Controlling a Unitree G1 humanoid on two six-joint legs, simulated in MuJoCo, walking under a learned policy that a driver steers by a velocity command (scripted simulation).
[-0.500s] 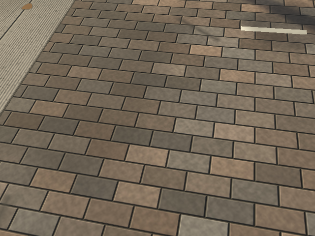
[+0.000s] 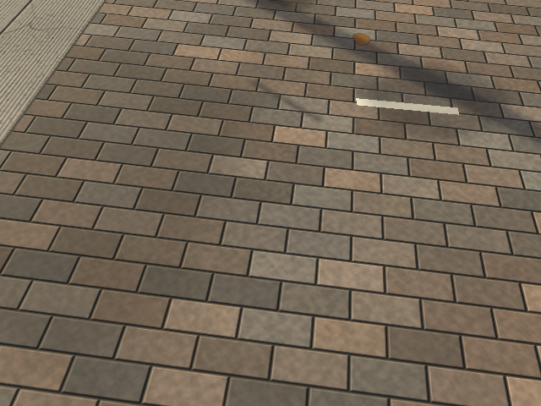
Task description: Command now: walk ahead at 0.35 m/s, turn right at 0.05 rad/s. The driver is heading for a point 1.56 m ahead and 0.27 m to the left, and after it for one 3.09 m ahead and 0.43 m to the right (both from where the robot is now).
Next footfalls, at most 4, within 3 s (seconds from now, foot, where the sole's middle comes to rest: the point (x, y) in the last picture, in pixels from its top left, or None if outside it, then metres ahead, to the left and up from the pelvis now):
0.20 right None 0.19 -0.15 -0.78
0.64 left None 0.43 0.05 -0.78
0.94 right None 0.34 -0.19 -0.78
1.28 left None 0.49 0.08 -0.78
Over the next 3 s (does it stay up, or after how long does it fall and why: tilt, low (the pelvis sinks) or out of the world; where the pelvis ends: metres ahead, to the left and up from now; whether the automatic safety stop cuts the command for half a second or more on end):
stays up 1.33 0.06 0.00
